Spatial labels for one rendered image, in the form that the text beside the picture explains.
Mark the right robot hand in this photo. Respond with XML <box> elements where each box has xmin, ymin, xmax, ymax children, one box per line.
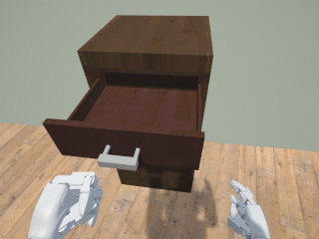
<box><xmin>227</xmin><ymin>179</ymin><xmax>270</xmax><ymax>239</ymax></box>

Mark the cabinet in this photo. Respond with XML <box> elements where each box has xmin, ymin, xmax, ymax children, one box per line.
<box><xmin>77</xmin><ymin>15</ymin><xmax>213</xmax><ymax>193</ymax></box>

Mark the drawer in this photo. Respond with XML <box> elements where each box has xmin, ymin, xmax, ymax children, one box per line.
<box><xmin>43</xmin><ymin>71</ymin><xmax>205</xmax><ymax>170</ymax></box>

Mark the left robot hand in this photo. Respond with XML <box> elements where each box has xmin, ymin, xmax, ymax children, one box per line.
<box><xmin>28</xmin><ymin>171</ymin><xmax>104</xmax><ymax>239</ymax></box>

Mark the handle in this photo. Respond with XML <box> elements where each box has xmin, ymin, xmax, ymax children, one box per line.
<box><xmin>97</xmin><ymin>144</ymin><xmax>141</xmax><ymax>171</ymax></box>

